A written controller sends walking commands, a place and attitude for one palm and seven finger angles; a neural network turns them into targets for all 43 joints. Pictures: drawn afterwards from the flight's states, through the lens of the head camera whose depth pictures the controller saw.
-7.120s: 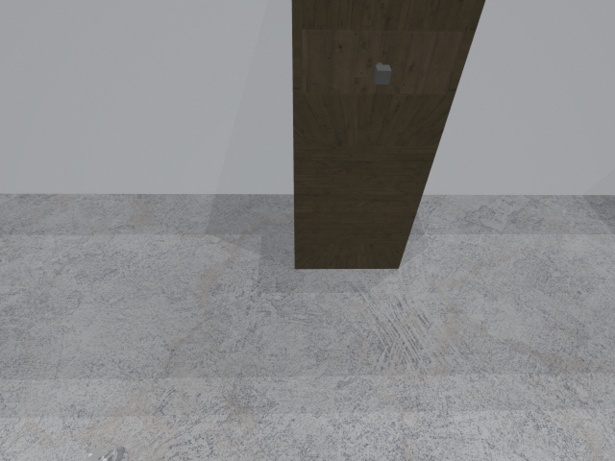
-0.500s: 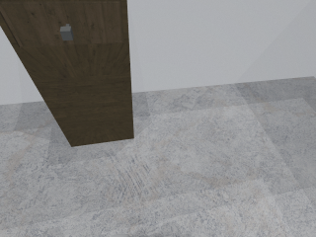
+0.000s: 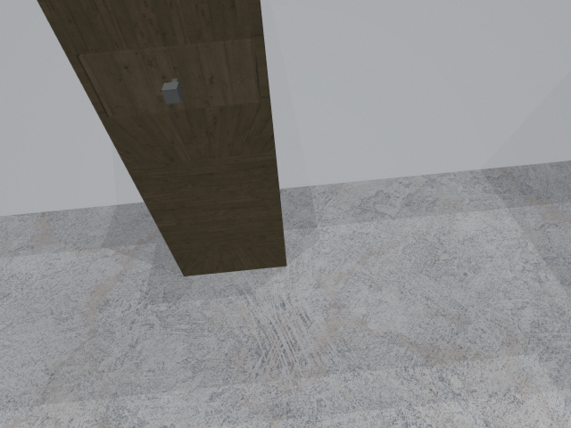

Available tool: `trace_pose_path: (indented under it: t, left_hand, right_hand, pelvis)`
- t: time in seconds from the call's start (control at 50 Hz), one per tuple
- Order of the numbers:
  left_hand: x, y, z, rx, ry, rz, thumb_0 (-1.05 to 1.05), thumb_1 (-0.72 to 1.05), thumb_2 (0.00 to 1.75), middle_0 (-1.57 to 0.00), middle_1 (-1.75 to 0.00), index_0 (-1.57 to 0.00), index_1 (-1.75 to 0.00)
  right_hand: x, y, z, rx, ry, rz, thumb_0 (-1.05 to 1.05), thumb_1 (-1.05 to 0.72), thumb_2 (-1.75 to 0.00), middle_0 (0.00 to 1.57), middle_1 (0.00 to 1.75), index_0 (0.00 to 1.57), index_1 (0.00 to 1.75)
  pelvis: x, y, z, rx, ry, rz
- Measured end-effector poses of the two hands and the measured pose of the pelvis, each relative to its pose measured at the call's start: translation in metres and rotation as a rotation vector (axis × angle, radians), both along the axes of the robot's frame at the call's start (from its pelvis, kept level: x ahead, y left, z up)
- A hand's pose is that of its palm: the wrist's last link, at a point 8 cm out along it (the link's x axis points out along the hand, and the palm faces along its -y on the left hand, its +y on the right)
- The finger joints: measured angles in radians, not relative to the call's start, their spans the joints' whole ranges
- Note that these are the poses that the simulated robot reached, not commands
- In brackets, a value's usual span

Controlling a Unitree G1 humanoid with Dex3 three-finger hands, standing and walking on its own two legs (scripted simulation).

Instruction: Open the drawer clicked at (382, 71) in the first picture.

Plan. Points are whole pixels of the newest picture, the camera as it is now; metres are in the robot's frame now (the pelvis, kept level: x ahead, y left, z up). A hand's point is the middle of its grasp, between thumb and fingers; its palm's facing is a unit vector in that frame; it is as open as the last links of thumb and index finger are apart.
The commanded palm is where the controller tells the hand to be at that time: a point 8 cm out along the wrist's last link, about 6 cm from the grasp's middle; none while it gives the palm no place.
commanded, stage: take the last steps up to it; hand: left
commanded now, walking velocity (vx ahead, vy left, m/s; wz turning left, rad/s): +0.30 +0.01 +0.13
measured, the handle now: (173, 88) +0.80 +0.29 +0.09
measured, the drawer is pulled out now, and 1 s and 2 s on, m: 0.00 0.00 0.00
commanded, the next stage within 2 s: come to a stop and stand still in 1.00 s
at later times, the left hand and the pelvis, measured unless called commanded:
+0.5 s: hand out of the picture -0.08 +0.21 -0.18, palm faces +0.17 -0.98 -0.14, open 7.4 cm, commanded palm none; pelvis +0.04 +0.06 +0.00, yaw +3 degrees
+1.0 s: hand (201, 325) +0.34 +0.20 -0.17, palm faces +0.00 -0.98 -0.21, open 7.4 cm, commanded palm none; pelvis +0.22 +0.02 -0.02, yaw +1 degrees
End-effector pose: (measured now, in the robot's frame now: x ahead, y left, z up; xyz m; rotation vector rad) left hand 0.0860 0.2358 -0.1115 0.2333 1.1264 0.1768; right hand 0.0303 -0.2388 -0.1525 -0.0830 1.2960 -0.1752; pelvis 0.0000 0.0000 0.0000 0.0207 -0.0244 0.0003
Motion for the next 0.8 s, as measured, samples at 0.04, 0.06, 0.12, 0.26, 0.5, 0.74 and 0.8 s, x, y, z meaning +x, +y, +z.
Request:
trace_pose_path:
  t: [0.04,0.06,0.12,0.26,0.5,0.74,0.8]
  left_hand:
    - [-0.015,-0.005,0.003,-0.002,0.013,0.028,0.01,0.90,0.89,-0.21,-0.30,-0.20,-0.30]
    - [-0.022,-0.007,0.004,-0.005,0.023,0.041,0.01,0.90,0.89,-0.21,-0.30,-0.20,-0.30]
    - [-0.045,-0.009,0.005,-0.013,0.053,0.083,0.01,0.91,0.89,-0.21,-0.30,-0.20,-0.30]
    - [-0.107,-0.006,-0.004,-0.052,0.164,0.185,0.01,0.91,0.89,-0.21,-0.30,-0.20,-0.30]
    - [-0.172,0.022,-0.036,-0.186,0.493,0.250,0.01,0.91,0.89,-0.20,-0.30,-0.20,-0.30]
    - [0.036,0.065,-0.029,-0.125,0.177,0.123,0.01,0.91,0.89,-0.20,-0.30,-0.19,-0.30]
    - [0.093,0.061,-0.026,-0.108,0.124,0.073,0.01,0.91,0.89,-0.20,-0.30,-0.19,-0.30]
  right_hand:
    - [-0.004,-0.005,0.002,0.002,0.021,0.010,0.01,-0.90,-0.90,0.20,0.29,0.20,0.30]
    - [-0.005,-0.008,0.003,0.002,0.028,0.016,0.01,-0.90,-0.90,0.20,0.29,0.20,0.30]
    - [-0.008,-0.014,0.006,-0.002,0.043,0.038,0.01,-0.90,-0.90,0.20,0.29,0.20,0.30]
    - [0.006,-0.008,0.017,-0.027,0.070,0.108,0.01,-0.91,-0.90,0.19,0.29,0.19,0.30]
    - [0.088,0.072,0.028,-0.068,-0.116,0.146,0.00,-0.91,-0.90,0.20,0.29,0.20,0.30]
    - [0.032,0.092,0.025,-0.037,0.159,0.019,0.00,-0.92,-0.90,0.20,0.29,0.20,0.30]
    - [0.022,0.097,0.020,-0.004,0.236,-0.023,0.00,-0.91,-0.90,0.20,0.29,0.20,0.30]
  pelvis:
    - [-0.002,-0.003,0.004,0.011,-0.004,0.012]
    - [-0.002,-0.005,0.006,0.013,-0.005,0.018]
    - [-0.002,-0.006,0.010,0.012,-0.005,0.043]
    - [0.007,0.002,0.014,0.004,0.009,0.078]
    - [0.045,0.059,0.001,-0.033,-0.002,0.049]
    - [0.114,0.068,0.009,-0.015,-0.008,0.044]
    - [0.136,0.062,0.005,-0.008,-0.006,0.034]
